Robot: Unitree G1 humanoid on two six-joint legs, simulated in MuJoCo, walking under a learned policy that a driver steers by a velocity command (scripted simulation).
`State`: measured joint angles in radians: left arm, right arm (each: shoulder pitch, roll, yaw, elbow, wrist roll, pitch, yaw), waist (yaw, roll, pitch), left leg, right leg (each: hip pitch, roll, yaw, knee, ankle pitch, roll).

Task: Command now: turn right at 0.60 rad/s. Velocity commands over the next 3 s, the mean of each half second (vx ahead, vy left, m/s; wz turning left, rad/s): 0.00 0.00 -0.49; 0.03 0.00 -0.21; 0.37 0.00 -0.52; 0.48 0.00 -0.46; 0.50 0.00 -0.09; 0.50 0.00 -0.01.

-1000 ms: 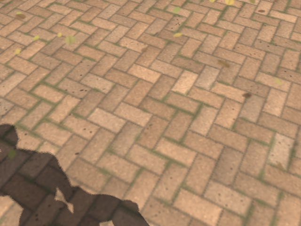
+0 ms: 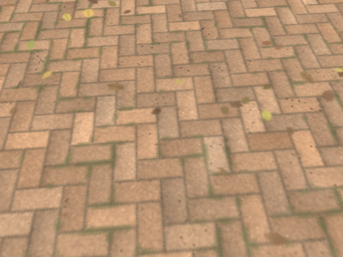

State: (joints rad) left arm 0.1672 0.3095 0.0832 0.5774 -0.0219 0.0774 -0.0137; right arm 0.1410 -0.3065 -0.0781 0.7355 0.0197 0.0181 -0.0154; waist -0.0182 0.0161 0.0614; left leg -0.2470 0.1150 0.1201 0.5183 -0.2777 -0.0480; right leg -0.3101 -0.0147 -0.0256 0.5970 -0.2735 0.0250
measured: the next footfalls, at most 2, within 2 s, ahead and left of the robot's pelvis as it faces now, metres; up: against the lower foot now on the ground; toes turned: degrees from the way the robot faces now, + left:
right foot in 0.02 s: +0.04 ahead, -0.12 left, +0.00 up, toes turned -2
left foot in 0.46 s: +0.09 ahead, +0.10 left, +0.00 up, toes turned -16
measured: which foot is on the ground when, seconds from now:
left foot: down 0.00-0.02, up 0.04-0.44, down 0.46-1.00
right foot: up 0.00-0.00, down 0.02-0.96, up 0.98-1.00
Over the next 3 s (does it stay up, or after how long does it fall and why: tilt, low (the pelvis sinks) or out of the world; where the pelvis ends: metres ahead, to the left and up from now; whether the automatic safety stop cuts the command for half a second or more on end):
stays up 0.75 -0.75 0.01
